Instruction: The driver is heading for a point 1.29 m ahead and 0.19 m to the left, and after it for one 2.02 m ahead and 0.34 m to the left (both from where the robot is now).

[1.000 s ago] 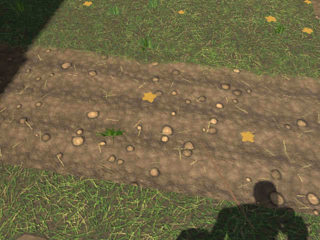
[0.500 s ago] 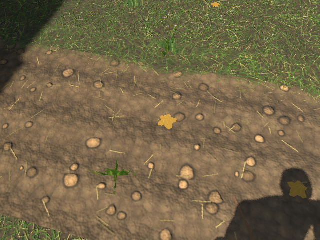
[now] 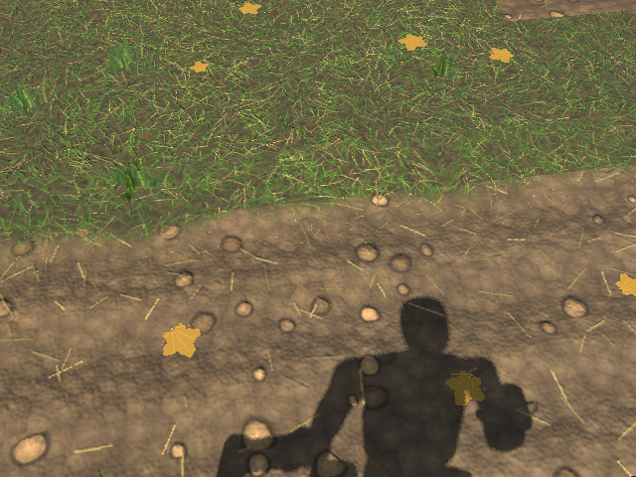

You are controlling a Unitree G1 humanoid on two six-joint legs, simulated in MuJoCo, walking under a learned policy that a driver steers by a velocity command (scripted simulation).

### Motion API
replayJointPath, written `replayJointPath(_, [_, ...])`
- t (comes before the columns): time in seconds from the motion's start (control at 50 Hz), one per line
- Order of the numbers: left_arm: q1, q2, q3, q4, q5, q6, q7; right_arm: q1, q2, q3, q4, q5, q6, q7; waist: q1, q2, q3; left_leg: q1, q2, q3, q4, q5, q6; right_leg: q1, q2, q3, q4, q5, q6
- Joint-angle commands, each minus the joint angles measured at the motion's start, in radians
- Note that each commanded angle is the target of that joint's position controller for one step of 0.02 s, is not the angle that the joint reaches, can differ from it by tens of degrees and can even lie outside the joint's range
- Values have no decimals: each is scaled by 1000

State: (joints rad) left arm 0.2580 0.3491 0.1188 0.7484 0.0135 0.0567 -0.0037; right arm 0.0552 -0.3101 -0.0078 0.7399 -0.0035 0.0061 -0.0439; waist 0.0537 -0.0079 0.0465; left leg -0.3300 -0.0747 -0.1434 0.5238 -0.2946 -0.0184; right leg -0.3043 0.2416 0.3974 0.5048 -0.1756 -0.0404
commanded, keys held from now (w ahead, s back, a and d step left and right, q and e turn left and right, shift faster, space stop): e+shift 0.02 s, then shift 0.14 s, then q+shift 0.66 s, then shift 0.06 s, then e+shift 0.12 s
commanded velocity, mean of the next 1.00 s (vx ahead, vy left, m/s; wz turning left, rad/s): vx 0.01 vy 0.00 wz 0.28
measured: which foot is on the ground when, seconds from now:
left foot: down 0.00-0.42, up 0.44-0.82, down 0.84-1.00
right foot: down 0.00-0.02, up 0.04-0.40, down 0.42-0.84, up 0.86-1.00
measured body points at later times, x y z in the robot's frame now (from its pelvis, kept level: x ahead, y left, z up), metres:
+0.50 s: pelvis +0.02 +0.01 +0.00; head +0.06 +0.00 +0.45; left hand +0.16 +0.27 -0.11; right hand +0.05 -0.27 -0.14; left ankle +0.01 +0.12 -0.70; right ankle -0.02 -0.08 -0.74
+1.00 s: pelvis +0.00 +0.07 +0.00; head +0.03 +0.11 +0.45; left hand -0.03 +0.36 -0.14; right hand +0.25 -0.12 -0.09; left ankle -0.02 +0.13 -0.74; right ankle +0.02 -0.08 -0.66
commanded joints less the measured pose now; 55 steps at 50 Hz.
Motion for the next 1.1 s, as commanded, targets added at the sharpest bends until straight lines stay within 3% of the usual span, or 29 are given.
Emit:
replayJointPath(0.02, [62, 21, 0, -67, -12, -15, 3, 50, -185, -42, -62, -13, -23, -25, 3, 125, -143, 325, 323, -248, -301, 36, 80, -116, -65, 19, 199, -366, 42])
replayJointPath(0.04, [68, 78, 9, -78, -1, -15, 9, 13, -234, -49, -91, -29, -14, -18, -6, 205, -135, 273, 469, -461, -322, 126, 193, -241, 9, -180, 395, -466, 57])
replayJointPath(0.06, [35, 155, 23, -71, 22, -14, 7, 46, -176, -44, -75, -23, -8, -11, -10, 133, -117, 236, 460, -389, -276, 290, 242, -237, -88, -211, 521, -391, 69])
replayJointPath(0.08, [33, 151, 24, -54, 23, -10, 1, 32, -119, -30, -79, -12, -5, -4, -5, 93, -92, 203, 390, -260, -236, 380, 228, -217, -112, -217, 567, -335, 68])
replayJointPath(0.1, [39, 126, 17, -42, 18, -1, -7, 24, -104, -26, -82, -14, -1, 2, -3, 92, -73, 184, 321, -154, -212, 457, 208, -205, -112, -228, 620, -294, 75])
replayJointPath(0.16, [28, 95, -3, -35, -2, 12, -24, 97, -114, -29, -67, -21, -2, 5, -27, 151, -90, 228, 267, -38, -164, 717, 203, -219, -106, -275, 693, -270, 96])
replayJointPath(0.2, [-32, 64, -23, -44, -7, 14, -16, 168, -113, -30, -35, -18, -10, 13, -64, 160, -96, 271, 264, -52, -150, 756, 211, -209, -96, -244, 602, -278, 98])
replayJointPath(0.26, [-53, 9, -61, -19, -5, 24, -2, 152, -90, -13, -2, -13, -19, 25, -46, 205, -104, 263, 222, -65, -168, 612, 187, -61, -152, -306, 267, -291, 96])
replayJointPath(0.32, [-102, 40, -62, -21, -17, 22, 30, 237, -198, -60, 31, -15, 3, 46, -85, 254, -66, 265, 222, -176, -131, 701, 204, -22, -124, -374, 130, -299, 84])
replayJointPath(0.38, [-51, 37, -69, -2, -26, -8, 48, 215, -197, -79, 34, -3, 14, 52, -41, 207, -103, 267, 225, -262, -91, 721, 180, 70, -140, -344, -66, -172, 51])
replayJointPath(0.4, [-13, 38, -70, 11, -19, -22, 55, 179, -184, -81, 25, 4, 19, 49, -14, 186, -116, 192, 202, -258, -65, 636, 147, 184, -165, -337, -179, -66, 36])
replayJointPath(0.42, [11, 78, -61, 18, -5, -33, 64, 174, -146, -75, 15, 12, 18, 47, -15, 123, -140, 48, 161, -227, -13, 437, 97, 341, -256, -288, -216, 0, 12])
replayJointPath(0.44, [-7, 135, -52, 4, 11, -33, 74, 220, -48, -56, 1, 15, 17, 47, -42, -112, -145, -141, 53, -85, 189, -16, 47, 464, -508, -93, -233, 193, -54])
replayJointPath(0.46, [-84, 165, -45, -12, 5, -20, 70, 226, -87, -68, -11, 6, 26, 32, -44, -258, -92, -208, -29, 101, 379, -342, 34, 302, -652, -37, -202, 495, -189])
replayJointPath(0.48, [-104, 78, -63, -31, 1, -21, 61, 239, -145, -88, 19, -12, 39, 27, -61, -122, -56, -194, 37, 89, 528, -324, 28, 255, -624, -109, -198, 573, -211])
replayJointPath(0.52, [-178, 3, -89, -58, 8, -22, 59, 275, -129, -100, 52, -14, 64, 42, -101, -92, -11, -189, 48, 102, 634, -216, 7, 203, -506, -275, -184, 546, -151])
replayJointPath(0.56, [-162, 23, -84, -55, 12, -29, 67, 259, -106, -96, 39, -12, 78, 68, -91, -154, -5, -227, 59, 131, 633, -148, -23, 236, -462, -356, -175, 547, -131])
replayJointPath(0.64, [-79, 51, -68, -30, 14, -36, 62, 160, -74, -85, -23, -6, 83, 96, -36, -147, -15, -259, 86, 169, 495, -118, -43, 322, -505, -392, -157, 524, -148])
replayJointPath(0.78, [-81, 110, -38, -29, 7, -55, 20, 97, -57, -80, -105, 5, 87, 110, -35, -168, -49, -36, 76, 266, 201, -111, 32, 249, -559, -504, -48, 524, -93])
replayJointPath(0.82, [-88, 119, -30, -32, -12, -55, 9, 146, -65, -89, -103, -6, 83, 100, -77, -126, -77, 79, 55, 269, 60, -60, 64, 203, -562, -550, 94, 500, -45])
replayJointPath(0.84, [-66, 118, -28, -21, -22, -55, 3, 234, -91, -99, -77, -24, 68, 84, -132, -23, -122, 244, 53, 190, -94, 87, 95, 95, -514, -592, 286, 428, 7])
replayJointPath(0.86, [-20, 44, -47, -52, -11, -51, -1, 271, -235, -127, -80, -35, 52, 64, -112, 235, -153, 421, 321, -177, -171, 466, 160, -179, -393, -623, 558, -243, 71])
replayJointPath(0.88, [-107, 18, -65, -114, 19, -31, 9, 325, -315, -151, -89, 8, 46, 65, -164, 300, -230, 397, 492, -400, -170, 778, 352, -300, -255, -472, 713, -525, 97])
replayJointPath(0.9, [-120, 49, -60, -90, 19, -20, 17, 312, -239, -131, -85, 18, 45, 61, -159, 130, -207, 401, 468, -261, -165, 739, 357, -307, -310, -404, 758, -460, 87])
replayJointPath(0.94, [-89, 36, -65, -33, -13, -19, 14, 138, -87, -72, -94, -3, 48, 38, -73, 83, -78, 245, 335, -63, -202, 588, 260, -223, -337, -386, 650, -292, 66])
replayJointPath(0.98, [1, 45, -64, 31, 3, -4, 4, 67, -23, -37, -93, -10, 36, 20, -37, 110, -89, 197, 276, 57, -222, 626, 208, -91, -309, -404, 579, -200, 64])
replayJointPath(1.0, [25, 32, -67, 53, -3, 4, -3, 76, -10, -25, -81, -17, 26, 17, -40, 93, -93, 185, 277, 92, -233, 614, 192, -43, -287, -379, 532, -187, 64])
replayJointPath(1.04, [21, 41, -59, 58, -11, 11, -12, 100, -74, -38, -53, -22, 16, 10, -53, 106, -53, 205, 294, 111, -243, 545, 185, -65, -249, -360, 493, -192, 63])
replayJointPath(1.1, [11, 64, -42, 54, 0, 16, -16, 116, -99, -46, -42, -16, 29, 0, -66, 109, -19, 240, 337, 106, -260, 408, 209, -155, -249, -378, 532, -212, 71])
Keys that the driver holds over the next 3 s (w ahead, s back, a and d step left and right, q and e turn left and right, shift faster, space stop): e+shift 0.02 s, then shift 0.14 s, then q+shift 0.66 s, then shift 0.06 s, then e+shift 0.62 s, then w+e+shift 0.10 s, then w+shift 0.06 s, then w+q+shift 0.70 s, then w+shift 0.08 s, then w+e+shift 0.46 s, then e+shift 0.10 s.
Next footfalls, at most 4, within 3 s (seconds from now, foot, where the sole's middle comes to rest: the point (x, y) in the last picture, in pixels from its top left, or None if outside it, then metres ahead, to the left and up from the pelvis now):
0.42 right None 0.02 -0.08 -0.77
0.84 left None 0.02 0.15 -0.77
1.48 right None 0.05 -0.04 -0.77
2.08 left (267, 467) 0.46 0.16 -0.77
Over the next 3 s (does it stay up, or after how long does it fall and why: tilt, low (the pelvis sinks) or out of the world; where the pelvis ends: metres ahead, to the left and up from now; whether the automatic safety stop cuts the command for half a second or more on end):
stays up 1.13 0.29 -0.02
